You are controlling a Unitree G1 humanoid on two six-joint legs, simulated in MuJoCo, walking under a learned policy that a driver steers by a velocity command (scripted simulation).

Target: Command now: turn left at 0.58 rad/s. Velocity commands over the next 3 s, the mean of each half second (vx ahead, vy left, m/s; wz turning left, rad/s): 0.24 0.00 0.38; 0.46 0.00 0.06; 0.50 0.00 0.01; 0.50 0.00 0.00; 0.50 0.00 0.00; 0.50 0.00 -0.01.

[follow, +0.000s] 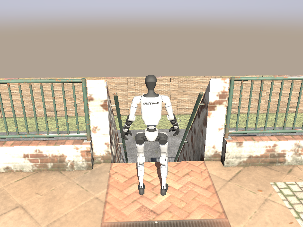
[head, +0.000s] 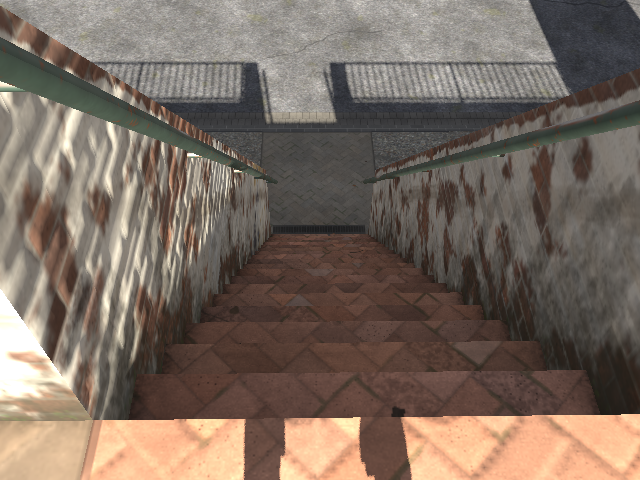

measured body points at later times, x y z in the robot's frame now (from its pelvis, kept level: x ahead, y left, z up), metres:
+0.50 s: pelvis +0.08 -0.01 +0.00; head +0.09 -0.01 +0.45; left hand +0.21 +0.28 -0.07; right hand +0.19 -0.28 -0.11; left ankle +0.00 +0.11 -0.73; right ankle +0.14 -0.11 -0.73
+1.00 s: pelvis +0.30 +0.03 -0.01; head +0.34 +0.05 +0.44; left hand +0.22 +0.31 -0.14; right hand +0.56 -0.15 -0.08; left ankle +0.39 +0.16 -0.73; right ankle +0.14 -0.11 -0.71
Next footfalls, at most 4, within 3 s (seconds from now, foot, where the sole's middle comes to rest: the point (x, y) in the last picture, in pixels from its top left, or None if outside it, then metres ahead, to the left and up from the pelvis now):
0.48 right None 0.18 -0.10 -0.77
0.98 left None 0.43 0.17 -0.77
1.46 right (389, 462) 0.51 -0.10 -0.77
1.98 left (257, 418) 0.69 0.20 -1.01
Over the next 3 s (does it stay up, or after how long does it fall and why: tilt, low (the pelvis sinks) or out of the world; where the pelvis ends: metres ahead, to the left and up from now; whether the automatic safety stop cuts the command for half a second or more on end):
stays up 1.11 0.06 -0.67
